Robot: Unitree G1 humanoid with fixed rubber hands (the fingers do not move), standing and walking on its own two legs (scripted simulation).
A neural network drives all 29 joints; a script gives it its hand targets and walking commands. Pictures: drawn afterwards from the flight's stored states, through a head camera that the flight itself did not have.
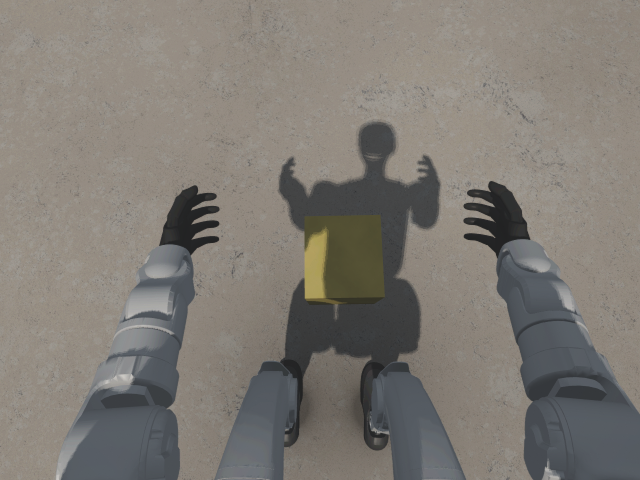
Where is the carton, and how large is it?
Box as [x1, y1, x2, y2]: [304, 215, 384, 304]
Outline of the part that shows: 379,215 304,216 305,299 309,304 374,303 384,296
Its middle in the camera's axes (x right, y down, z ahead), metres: +0.05 +0.07 +0.97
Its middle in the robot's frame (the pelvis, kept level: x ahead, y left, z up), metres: +0.45 -0.02 -0.58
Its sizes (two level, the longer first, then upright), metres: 0.190 0.177 0.209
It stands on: the floor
